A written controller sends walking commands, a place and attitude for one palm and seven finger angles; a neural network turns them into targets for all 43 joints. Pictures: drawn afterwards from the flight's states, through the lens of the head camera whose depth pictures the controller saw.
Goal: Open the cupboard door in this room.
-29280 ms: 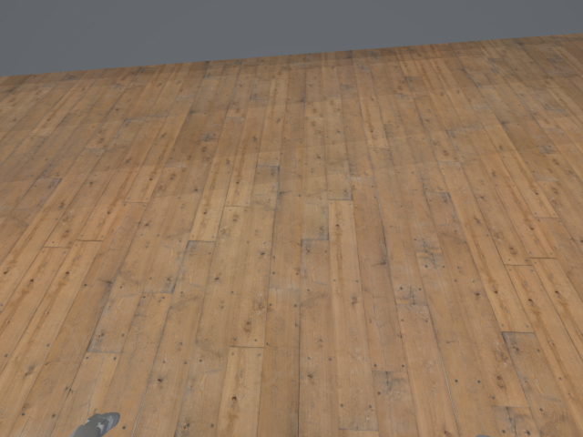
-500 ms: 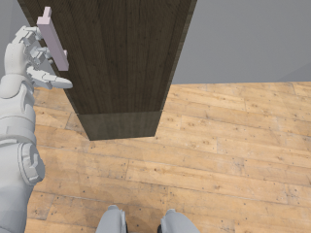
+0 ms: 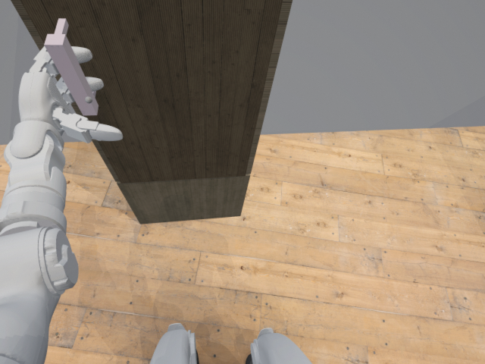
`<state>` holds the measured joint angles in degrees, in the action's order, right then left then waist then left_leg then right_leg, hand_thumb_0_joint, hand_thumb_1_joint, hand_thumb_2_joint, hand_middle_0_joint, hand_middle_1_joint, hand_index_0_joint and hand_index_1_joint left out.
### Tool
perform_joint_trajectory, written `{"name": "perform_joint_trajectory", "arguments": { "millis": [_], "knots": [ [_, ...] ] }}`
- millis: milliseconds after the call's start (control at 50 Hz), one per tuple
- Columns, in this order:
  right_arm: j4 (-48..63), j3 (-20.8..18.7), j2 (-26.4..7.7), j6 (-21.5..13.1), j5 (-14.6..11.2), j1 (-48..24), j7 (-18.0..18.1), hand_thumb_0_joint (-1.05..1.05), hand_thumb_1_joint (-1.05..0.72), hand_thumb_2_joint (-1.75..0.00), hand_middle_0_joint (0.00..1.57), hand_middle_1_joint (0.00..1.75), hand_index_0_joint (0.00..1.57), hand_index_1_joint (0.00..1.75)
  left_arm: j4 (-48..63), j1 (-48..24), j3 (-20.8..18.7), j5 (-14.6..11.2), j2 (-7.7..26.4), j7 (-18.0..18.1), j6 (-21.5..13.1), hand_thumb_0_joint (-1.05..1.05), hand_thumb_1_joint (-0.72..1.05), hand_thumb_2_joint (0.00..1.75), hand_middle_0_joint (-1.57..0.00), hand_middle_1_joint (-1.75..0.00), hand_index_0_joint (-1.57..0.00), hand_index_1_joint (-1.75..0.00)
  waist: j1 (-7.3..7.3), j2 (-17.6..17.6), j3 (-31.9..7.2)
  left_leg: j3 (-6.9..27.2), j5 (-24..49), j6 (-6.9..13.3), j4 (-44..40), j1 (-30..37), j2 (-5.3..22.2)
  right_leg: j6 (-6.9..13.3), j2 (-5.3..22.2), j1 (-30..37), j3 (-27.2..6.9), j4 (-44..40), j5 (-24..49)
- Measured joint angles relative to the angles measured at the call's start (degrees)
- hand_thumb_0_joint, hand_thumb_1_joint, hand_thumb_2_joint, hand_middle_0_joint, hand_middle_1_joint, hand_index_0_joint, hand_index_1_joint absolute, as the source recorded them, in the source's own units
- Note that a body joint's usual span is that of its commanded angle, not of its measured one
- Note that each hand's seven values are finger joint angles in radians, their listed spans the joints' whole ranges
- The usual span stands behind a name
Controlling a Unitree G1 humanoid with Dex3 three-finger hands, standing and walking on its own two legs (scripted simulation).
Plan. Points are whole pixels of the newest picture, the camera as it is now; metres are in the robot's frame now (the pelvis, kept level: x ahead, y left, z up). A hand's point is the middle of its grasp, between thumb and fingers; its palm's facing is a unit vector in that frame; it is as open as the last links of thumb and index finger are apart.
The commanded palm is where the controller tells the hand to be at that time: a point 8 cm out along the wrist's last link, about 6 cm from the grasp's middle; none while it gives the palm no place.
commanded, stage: slide the fingers in behind the handle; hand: left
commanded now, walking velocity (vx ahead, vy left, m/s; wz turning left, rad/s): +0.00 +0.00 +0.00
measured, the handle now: (77, 70) +0.57 +0.22 +0.10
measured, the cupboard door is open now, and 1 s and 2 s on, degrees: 0 0 30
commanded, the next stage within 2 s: close the thumb around the handle in 0.42 s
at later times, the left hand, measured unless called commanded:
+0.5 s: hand (89, 100) +0.52 +0.20 +0.09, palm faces +0.04 -1.00 +0.01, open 14.0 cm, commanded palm +0.49 +0.24 +0.09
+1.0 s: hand (90, 101) +0.52 +0.20 +0.09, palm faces +0.06 -1.00 +0.00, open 8.0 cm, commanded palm +0.49 +0.23 +0.09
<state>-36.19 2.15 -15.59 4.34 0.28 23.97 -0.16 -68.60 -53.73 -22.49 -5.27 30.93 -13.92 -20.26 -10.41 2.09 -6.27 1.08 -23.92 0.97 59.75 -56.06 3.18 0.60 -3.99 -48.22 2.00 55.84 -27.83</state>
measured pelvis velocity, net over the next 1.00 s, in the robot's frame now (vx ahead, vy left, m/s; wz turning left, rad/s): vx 0.00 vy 0.01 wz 0.00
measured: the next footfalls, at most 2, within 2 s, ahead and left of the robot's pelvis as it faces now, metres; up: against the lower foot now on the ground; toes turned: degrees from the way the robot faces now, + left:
none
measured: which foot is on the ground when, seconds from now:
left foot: down 0.00-1.00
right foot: down 0.00-1.00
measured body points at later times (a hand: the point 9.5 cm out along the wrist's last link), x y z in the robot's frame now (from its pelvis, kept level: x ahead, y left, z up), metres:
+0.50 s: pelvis +0.00 +0.00 +0.00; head +0.12 +0.03 +0.44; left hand +0.51 +0.25 +0.10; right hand +0.01 -0.26 -0.11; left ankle +0.04 +0.11 -0.67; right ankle -0.01 -0.12 -0.67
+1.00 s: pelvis +0.00 +0.01 +0.00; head +0.12 +0.04 +0.44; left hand +0.51 +0.25 +0.09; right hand +0.00 -0.25 -0.11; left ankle +0.04 +0.11 -0.67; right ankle -0.01 -0.12 -0.67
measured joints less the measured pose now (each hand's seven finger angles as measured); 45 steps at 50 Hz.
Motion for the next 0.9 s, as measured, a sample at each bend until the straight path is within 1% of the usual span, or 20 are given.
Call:
{"name": "perform_joint_trajectory", "arguments": {
  "millis": [100, 200, 320, 520, 600, 660, 720, 820, 900],
  "knots": [
    [0.0, 0.0, 0.0, -0.3, 0.0, -0.4, 0.0, 0.00, -0.91, -0.90, 0.20, 0.30, 0.21, 0.30, -0.8, -0.8, 0.6, -0.2, -0.2, 0.8, 1.1, -0.02, -0.50, 0.30, -0.29, -1.20, -0.30, -1.20, 0.12, 0.1, -0.1, 0.2, 0.1, 0.0, -0.2, 0.1, -0.2, 0.0, 0.1, 0.1, 0.2, -0.1, 0.0],
    [-0.1, -0.2, 0.0, -0.7, 0.2, -0.6, -0.2, 0.00, -0.91, -0.90, 0.20, 0.30, 0.21, 0.30, -0.6, -1.0, 1.5, -0.1, -0.9, 1.9, 0.5, -0.02, -0.50, 0.30, -0.28, -1.20, -0.29, -1.20, 0.44, 0.2, -0.2, 0.3, 0.1, 0.0, 0.0, -0.2, -0.4, 0.0, 0.3, -0.1, 0.3, 0.1, -0.2],
    [-0.4, -0.3, 0.2, -0.7, 0.4, -0.8, -0.4, 0.00, -0.91, -0.90, 0.20, 0.30, 0.21, 0.30, 0.4, -0.3, 1.4, -0.2, -1.7, 2.2, 0.0, -0.02, -0.50, 0.30, -0.28, -1.20, -0.28, -1.20, 0.74, 0.1, -0.4, 0.1, -0.1, 0.1, 0.0, -0.2, -0.5, -0.1, 0.4, -0.1, 0.1, 0.2, -0.4],
    [0.0, 0.0, 0.3, -0.4, 0.2, -0.9, -0.2, 0.00, -0.91, -0.90, 0.20, 0.30, 0.21, 0.30, -0.5, -0.2, 0.8, 0.1, -1.4, 1.3, 0.3, -0.02, -0.50, 0.30, -0.28, -1.20, -0.29, -1.20, 0.35, -0.1, -0.4, -0.1, -0.4, 0.4, -0.1, 0.4, -0.5, -0.3, 0.4, 0.6, -0.1, -0.2, -0.4],
    [0.2, -0.1, 0.2, -0.4, 0.2, -0.8, -0.2, 0.00, -0.91, -0.90, 0.20, 0.30, 0.21, 0.30, 0.0, 0.4, 0.5, 0.0, -1.5, 1.1, -0.2, -0.02, -0.48, 0.31, -0.29, -1.20, -0.29, -1.20, 0.34, 0.0, -0.4, -0.3, -0.5, 0.5, -0.1, 0.4, -0.4, -0.5, 0.4, 0.6, -0.3, -0.3, -0.3],
    [0.1, -0.1, 0.2, -0.3, 0.3, -0.7, -0.3, 0.00, -0.91, -0.90, 0.20, 0.30, 0.21, 0.30, 0.0, 0.3, 0.9, 0.0, -1.7, 1.2, -0.5, -0.02, -0.42, 0.33, -0.30, -1.21, -0.30, -1.21, 0.40, 0.0, -0.2, -0.3, -0.5, 0.6, 0.1, 0.3, -0.5, -0.6, 0.5, 0.5, -0.3, -0.2, -0.3],
    [-0.1, -0.1, 0.3, -0.1, 0.3, -0.8, -0.2, 0.00, -0.91, -0.90, 0.20, 0.30, 0.21, 0.30, -0.1, -0.1, 0.8, 0.2, -1.8, 1.4, -0.3, -0.02, -0.33, 0.37, -0.31, -1.22, -0.31, -1.22, 0.30, -0.1, -0.1, -0.4, -0.5, 0.7, 0.2, 0.1, -0.6, -0.7, 0.6, 0.3, -0.3, -0.1, -0.4],
    [-0.3, -0.3, 0.4, -0.3, 0.6, -0.5, -0.3, 0.00, -0.91, -0.90, 0.20, 0.30, 0.21, 0.30, 0.6, 0.0, 1.4, 0.5, -2.3, 2.7, -0.3, -0.01, -0.10, 0.47, -0.32, -1.24, -0.32, -1.24, 0.31, 0.2, -0.2, -0.3, -0.4, 0.8, 0.3, -0.3, -0.7, -0.8, 0.7, 0.0, -0.3, -0.1, -0.3],
    [-0.6, -0.3, 0.5, -0.2, 0.7, -0.4, -0.5, 0.00, -0.91, -0.90, 0.20, 0.30, 0.21, 0.30, 0.6, 0.2, 1.5, 0.2, -2.7, 3.5, -0.4, -0.01, 0.10, 0.56, -0.32, -1.27, -0.33, -1.26, 0.43, 0.4, -0.3, -0.4, -0.4, 0.8, 0.2, -0.1, -0.7, -0.9, 0.7, 0.2, -0.4, -0.2, -0.3]
  ]
}}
